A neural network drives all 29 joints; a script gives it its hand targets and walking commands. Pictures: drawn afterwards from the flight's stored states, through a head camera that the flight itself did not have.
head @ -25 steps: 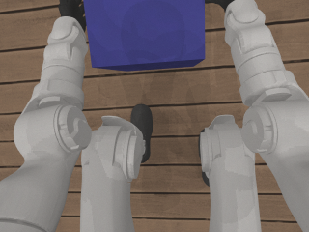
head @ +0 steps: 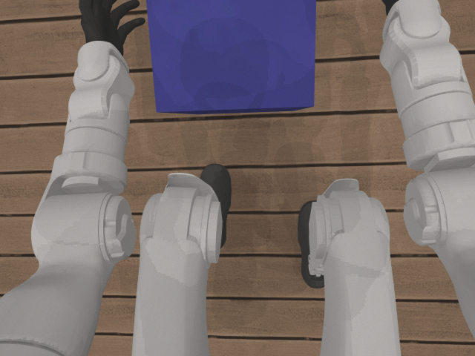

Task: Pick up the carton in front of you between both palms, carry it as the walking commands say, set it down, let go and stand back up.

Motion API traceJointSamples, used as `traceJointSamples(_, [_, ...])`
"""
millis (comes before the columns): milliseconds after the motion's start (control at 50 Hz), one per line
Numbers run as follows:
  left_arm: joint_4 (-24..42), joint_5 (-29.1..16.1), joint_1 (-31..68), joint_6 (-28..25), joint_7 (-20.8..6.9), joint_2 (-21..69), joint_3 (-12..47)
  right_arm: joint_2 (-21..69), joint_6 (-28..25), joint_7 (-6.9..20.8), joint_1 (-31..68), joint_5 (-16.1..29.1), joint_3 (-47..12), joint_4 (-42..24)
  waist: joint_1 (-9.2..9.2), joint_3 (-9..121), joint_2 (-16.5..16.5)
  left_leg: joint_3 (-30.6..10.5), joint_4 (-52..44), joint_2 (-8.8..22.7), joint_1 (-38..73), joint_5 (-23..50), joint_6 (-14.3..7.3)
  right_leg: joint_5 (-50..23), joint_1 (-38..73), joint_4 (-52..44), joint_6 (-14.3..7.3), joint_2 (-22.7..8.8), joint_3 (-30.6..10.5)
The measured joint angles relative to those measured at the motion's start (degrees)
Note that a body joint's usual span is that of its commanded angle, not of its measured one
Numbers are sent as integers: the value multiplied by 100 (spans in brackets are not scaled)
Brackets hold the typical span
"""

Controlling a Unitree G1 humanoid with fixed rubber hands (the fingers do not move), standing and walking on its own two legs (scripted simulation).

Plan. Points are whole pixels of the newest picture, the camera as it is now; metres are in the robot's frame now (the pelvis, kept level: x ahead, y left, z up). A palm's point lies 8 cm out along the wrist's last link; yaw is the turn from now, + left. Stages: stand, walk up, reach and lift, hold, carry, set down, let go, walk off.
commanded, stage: set down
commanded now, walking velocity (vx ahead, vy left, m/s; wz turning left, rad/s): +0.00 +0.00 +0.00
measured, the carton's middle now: (238, 50) +0.51 +0.07 -0.26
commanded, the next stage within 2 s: let go in 0.86 s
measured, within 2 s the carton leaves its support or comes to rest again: neither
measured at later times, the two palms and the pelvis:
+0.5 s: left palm out of the picture +0.49 +0.25 +0.01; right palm out of the picture +0.56 -0.14 +0.01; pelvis +0.02 +0.01 +0.12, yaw +0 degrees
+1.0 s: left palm out of the picture +0.48 +0.25 +0.15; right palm out of the picture +0.54 -0.15 +0.15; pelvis +0.05 +0.01 +0.25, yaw -1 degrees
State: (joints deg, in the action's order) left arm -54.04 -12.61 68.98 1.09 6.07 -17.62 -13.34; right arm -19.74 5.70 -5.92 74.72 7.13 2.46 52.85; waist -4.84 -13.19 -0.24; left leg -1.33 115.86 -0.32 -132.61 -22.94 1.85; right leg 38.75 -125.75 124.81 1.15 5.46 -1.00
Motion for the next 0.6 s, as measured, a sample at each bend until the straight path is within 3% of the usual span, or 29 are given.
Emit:
traceJointSamples(240, [517,623,-591,432,-56,327,-325,154,220,165,-380,-311,568,174,-27,1145,-99,-88,-1060,-27,549,3,-25,-149,561,-1223,-27,-63,48])
traceJointSamples(480, [1326,746,-1313,692,-147,538,-374,204,339,400,-1081,-493,754,-478,-15,1699,-76,-24,-2159,-37,1272,82,-109,-341,1255,-2405,16,-123,-54])
traceJointSamples(600, [1509,792,-1561,787,-195,590,-370,201,373,541,-1267,-525,848,-508,3,1887,-108,-25,-2846,-50,1829,203,-122,-519,1787,-3124,7,-159,-76])
